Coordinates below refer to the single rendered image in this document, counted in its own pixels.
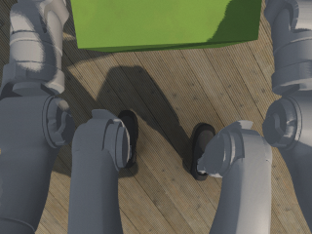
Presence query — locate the robot right forearm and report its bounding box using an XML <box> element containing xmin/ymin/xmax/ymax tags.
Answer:
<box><xmin>263</xmin><ymin>0</ymin><xmax>312</xmax><ymax>98</ymax></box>

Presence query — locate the robot left forearm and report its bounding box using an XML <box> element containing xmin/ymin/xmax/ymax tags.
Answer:
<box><xmin>0</xmin><ymin>0</ymin><xmax>69</xmax><ymax>100</ymax></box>

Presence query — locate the right robot upper arm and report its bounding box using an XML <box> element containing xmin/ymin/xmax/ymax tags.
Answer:
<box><xmin>262</xmin><ymin>96</ymin><xmax>312</xmax><ymax>234</ymax></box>

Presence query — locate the robot left shin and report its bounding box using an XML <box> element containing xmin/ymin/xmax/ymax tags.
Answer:
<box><xmin>71</xmin><ymin>109</ymin><xmax>132</xmax><ymax>164</ymax></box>

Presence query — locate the left robot upper arm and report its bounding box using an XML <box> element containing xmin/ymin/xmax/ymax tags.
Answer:
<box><xmin>0</xmin><ymin>95</ymin><xmax>75</xmax><ymax>234</ymax></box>

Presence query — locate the robot right foot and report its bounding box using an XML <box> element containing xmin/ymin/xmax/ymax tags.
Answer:
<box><xmin>190</xmin><ymin>124</ymin><xmax>215</xmax><ymax>181</ymax></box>

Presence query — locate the carton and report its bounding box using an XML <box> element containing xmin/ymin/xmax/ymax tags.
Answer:
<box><xmin>70</xmin><ymin>0</ymin><xmax>262</xmax><ymax>53</ymax></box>

